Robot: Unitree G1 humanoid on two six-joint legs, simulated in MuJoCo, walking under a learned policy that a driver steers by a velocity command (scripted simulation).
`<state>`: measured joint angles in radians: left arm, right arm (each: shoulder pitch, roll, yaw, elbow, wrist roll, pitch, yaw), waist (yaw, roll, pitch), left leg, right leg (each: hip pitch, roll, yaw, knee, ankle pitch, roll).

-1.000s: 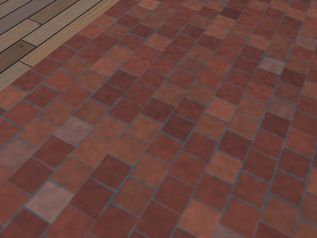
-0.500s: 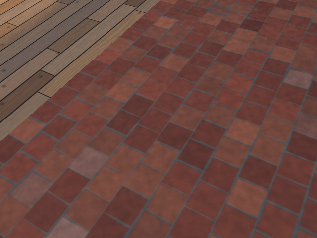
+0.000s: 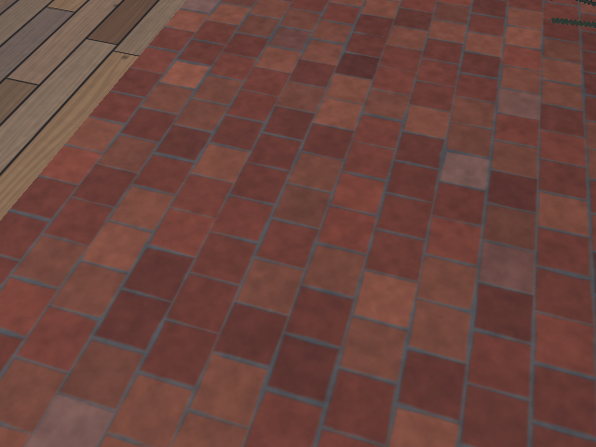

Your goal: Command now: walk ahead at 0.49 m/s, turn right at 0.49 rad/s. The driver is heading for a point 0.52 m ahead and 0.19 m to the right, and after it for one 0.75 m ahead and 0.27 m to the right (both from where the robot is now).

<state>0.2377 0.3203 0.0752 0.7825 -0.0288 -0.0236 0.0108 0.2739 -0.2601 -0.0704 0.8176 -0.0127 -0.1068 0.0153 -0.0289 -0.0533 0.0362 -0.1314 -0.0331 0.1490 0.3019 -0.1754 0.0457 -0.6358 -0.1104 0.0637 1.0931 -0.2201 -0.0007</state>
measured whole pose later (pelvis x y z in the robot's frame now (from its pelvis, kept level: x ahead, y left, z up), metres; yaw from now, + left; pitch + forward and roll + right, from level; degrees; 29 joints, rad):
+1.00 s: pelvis +0.42 -0.08 -0.01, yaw -36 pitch +1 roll +0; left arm 0.20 0.33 0.08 0.63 -0.01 0.07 0.04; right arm 0.10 -0.26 -0.05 0.73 -0.02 0.00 -0.03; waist -0.01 -0.03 0.08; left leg -0.33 0.02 0.08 0.42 -0.11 0.03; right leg -0.50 -0.03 0.04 1.01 -0.43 0.08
